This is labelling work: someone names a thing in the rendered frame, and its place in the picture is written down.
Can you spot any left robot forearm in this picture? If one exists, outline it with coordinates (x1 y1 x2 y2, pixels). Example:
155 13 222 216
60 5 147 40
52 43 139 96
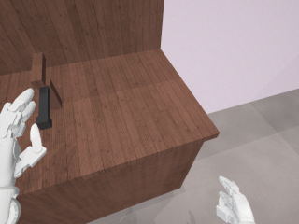
0 186 21 224

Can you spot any left robot hand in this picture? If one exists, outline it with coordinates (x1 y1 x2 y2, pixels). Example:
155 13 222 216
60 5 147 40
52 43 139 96
0 88 47 188

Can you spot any counter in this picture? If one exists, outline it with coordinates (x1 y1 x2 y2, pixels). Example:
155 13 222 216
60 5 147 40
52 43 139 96
0 0 220 224

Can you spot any right robot hand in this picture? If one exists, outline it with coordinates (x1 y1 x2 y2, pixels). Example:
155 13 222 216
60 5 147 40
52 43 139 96
216 176 255 224

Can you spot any tap lever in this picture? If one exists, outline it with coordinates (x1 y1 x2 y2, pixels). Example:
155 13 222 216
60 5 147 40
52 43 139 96
36 86 52 130

